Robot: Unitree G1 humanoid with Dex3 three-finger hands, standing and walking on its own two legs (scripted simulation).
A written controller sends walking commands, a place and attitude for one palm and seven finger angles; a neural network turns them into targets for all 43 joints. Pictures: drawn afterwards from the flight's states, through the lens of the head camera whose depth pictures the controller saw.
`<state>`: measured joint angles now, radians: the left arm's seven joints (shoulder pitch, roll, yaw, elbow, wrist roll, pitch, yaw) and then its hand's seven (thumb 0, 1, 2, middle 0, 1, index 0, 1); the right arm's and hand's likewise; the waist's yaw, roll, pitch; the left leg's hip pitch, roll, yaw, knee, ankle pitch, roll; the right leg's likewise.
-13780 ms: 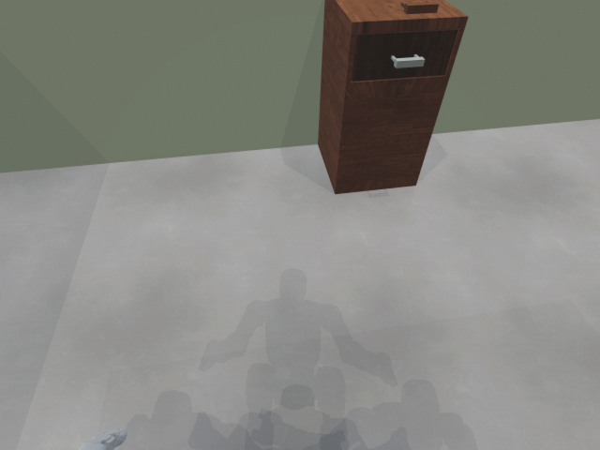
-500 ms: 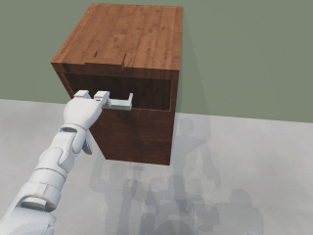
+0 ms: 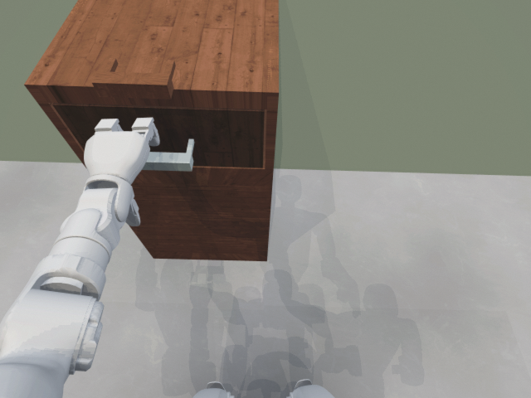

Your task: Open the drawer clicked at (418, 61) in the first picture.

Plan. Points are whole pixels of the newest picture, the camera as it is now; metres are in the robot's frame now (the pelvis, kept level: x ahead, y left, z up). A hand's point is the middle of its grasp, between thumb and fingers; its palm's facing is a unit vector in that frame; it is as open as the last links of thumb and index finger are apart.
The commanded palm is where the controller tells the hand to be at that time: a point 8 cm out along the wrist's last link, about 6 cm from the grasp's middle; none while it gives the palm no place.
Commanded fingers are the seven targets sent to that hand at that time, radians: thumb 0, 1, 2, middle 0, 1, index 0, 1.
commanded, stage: move the hooked fingers above the handle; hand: left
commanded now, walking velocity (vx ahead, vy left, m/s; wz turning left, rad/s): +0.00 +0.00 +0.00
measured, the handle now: (166, 152) +0.57 +0.18 -0.05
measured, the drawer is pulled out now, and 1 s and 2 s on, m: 0.00 0.00 0.00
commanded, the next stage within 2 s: none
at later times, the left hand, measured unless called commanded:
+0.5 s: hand (141, 164) +0.52 +0.21 -0.01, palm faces -0.08 +0.06 -0.99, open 13.8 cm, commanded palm +0.50 +0.18 +0.06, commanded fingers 0.00 -0.50 0.30 -0.30 -1.20 -0.30 -1.20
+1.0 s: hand (139, 174) +0.50 +0.21 -0.02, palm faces -0.16 -0.04 -0.99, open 14.1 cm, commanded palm +0.50 +0.19 +0.06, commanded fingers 0.00 -0.50 0.30 -0.30 -1.20 -0.30 -1.20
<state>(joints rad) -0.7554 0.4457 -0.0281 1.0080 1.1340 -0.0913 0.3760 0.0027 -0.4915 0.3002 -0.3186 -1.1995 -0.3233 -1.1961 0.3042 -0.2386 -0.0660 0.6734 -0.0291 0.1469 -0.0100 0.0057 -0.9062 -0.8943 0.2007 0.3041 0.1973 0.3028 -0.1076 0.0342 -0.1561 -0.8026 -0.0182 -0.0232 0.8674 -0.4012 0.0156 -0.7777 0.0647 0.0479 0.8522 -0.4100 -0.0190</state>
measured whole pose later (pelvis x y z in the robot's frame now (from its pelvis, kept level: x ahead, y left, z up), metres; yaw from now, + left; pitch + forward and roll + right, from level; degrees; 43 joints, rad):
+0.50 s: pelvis -0.01 +0.01 -0.02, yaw -1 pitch +25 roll -2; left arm -1.00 0.51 -0.03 1.24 1.14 0.09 0.37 0.00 -0.49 0.30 -0.32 -1.20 -0.32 -1.20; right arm 0.36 -0.24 -0.04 0.68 -0.04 0.14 -0.01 0.00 -0.91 -0.89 0.20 0.30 0.20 0.30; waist -0.20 0.07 -0.14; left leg -1.01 -0.01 -0.01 0.99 -0.42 0.03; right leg -0.98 0.07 0.06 0.95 -0.42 0.00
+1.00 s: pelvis +0.00 +0.01 -0.01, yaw -1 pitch +24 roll -2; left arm -0.88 0.49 -0.05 1.11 1.07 0.01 0.26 0.00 -0.49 0.30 -0.32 -1.20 -0.28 -1.17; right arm 0.35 -0.23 -0.04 0.67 -0.03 0.13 -0.02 0.00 -0.91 -0.89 0.20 0.30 0.20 0.30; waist -0.16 0.05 -0.14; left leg -0.92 -0.01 -0.02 0.93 -0.42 0.02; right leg -0.89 0.07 0.05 0.89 -0.41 -0.01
